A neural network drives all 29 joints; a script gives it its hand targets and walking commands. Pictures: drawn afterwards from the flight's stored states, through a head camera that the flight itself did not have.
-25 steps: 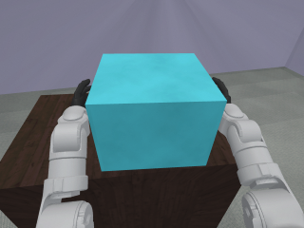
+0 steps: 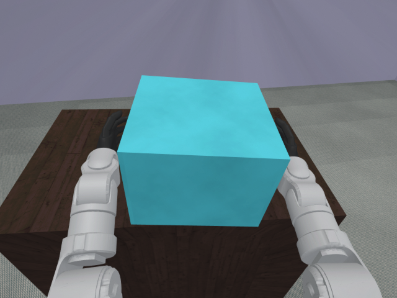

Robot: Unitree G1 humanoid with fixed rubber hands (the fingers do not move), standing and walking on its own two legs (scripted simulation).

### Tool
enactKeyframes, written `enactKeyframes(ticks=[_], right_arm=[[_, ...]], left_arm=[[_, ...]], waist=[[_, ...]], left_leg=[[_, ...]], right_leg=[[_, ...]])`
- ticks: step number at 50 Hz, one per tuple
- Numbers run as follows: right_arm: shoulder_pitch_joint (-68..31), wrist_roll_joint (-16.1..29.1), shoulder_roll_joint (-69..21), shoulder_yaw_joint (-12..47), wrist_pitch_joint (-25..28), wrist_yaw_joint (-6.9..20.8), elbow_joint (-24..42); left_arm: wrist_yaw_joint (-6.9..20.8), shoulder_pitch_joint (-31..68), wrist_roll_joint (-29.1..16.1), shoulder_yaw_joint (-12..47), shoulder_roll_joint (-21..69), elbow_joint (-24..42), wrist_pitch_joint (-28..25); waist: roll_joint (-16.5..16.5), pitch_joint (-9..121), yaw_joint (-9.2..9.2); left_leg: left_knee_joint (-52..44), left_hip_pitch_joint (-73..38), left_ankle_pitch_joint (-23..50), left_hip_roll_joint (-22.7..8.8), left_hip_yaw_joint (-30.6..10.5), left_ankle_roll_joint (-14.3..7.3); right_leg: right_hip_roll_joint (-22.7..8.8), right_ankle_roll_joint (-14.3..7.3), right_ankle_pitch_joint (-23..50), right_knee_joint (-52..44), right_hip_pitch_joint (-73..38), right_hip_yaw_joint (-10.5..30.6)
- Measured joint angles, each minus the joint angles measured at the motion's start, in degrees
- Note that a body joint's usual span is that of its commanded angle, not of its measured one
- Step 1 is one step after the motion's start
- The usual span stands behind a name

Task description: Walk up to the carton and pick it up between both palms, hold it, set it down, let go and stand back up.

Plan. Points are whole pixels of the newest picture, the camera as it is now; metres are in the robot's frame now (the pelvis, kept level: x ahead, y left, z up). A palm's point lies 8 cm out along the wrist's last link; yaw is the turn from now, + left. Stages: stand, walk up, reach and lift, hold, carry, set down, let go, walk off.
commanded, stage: set down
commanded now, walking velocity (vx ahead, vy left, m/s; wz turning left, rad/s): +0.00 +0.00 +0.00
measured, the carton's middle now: (198, 148) +0.41 +0.02 +0.13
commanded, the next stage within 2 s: none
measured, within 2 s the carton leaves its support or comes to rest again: neither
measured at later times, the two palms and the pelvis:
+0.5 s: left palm (116, 147) +0.39 +0.19 +0.14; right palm (284, 151) +0.40 -0.17 +0.13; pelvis +0.02 +0.00 +0.00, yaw +0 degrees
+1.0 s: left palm (122, 151) +0.41 +0.18 +0.11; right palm (281, 154) +0.41 -0.17 +0.11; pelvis +0.02 -0.01 +0.00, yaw -1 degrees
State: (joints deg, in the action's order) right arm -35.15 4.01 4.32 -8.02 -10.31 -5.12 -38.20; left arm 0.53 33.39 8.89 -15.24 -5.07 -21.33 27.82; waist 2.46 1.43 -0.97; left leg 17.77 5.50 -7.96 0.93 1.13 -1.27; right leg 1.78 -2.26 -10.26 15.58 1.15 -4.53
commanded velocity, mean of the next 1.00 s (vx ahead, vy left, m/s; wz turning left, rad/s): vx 0.00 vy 0.00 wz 0.00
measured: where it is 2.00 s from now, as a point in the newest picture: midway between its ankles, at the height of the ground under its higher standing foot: outside the picture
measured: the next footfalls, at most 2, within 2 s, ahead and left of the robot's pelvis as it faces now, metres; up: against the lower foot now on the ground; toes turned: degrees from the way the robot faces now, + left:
none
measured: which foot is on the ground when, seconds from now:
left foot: down 0.00-1.00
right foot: down 0.00-1.00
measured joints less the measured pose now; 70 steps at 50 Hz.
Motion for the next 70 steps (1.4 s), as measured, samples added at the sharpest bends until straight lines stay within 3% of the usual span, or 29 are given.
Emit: enactKeyframes(ticks=[9, 24, 36, 48, 70], right_arm=[[0.64, 1.68, 1.59, 2.14, 1.29, -0.93, 1.14], [-0.26, 1.66, 1.84, 3.59, 0.89, -1.54, 0.13], [-1.35, -2.91, 0.35, -1.64, 4.7, -0.02, -4.48], [-4.79, -9.06, -0.59, -8.76, 8.21, 2.58, -11.18], [-6.13, -16.0, -1.87, -16.19, 14.44, 4.04, -17.14]], left_arm=[[-1.19, -0.47, -1.04, 1.69, -0.26, -0.11, -2.14], [0.47, -0.9, 0.59, -1.16, 0.86, -0.79, -2.88], [-0.71, 2.58, -1.11, -0.09, -0.13, -9.37, -7.87], [-0.76, 7.05, 0.35, -3.17, 0.67, -19.44, -13.49], [-1.25, 9.61, 0.07, -3.63, -0.02, -29.71, -21.58]], waist=[[0.11, 0.34, -0.86], [-0.37, -0.35, -0.72], [-0.86, 0.36, 0.9], [-0.41, 1.04, 2.06], [-0.59, 4.34, 3.78]], left_leg=[[1.44, 0.58, -1.61, -0.09, -0.78, 0.33], [1.4, 0.22, -2.48, 0.07, -0.42, 0.37], [1.51, 2.66, -2.01, -0.12, -0.73, 0.54], [-0.08, 4.2, -0.79, -0.48, 0.25, 0.64], [-0.19, 10.11, -0.53, -0.32, 0.48, 0.54]], right_leg=[[0.16, -0.15, -1.26, 0.33, -0.14, -0.71], [-0.05, 0.04, -2.44, 1.14, -0.01, -0.31], [0.2, -0.18, -1.5, 0.15, 1.85, -0.6], [0.47, -0.37, -0.61, -0.07, 4.37, 0.36], [0.27, -0.25, -0.58, 0.36, 10.58, 0.54]])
